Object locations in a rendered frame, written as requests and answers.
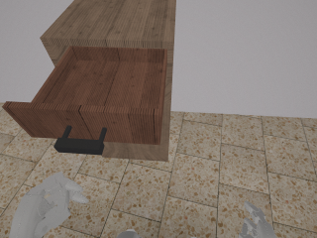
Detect robot left hand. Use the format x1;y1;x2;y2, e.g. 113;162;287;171
9;172;89;238

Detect handle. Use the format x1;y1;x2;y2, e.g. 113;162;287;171
53;125;107;156

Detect robot right hand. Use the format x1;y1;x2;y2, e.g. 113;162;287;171
239;201;276;238

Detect cabinet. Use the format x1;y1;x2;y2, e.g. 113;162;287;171
40;0;176;162

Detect drawer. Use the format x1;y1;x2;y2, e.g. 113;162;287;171
2;46;167;145

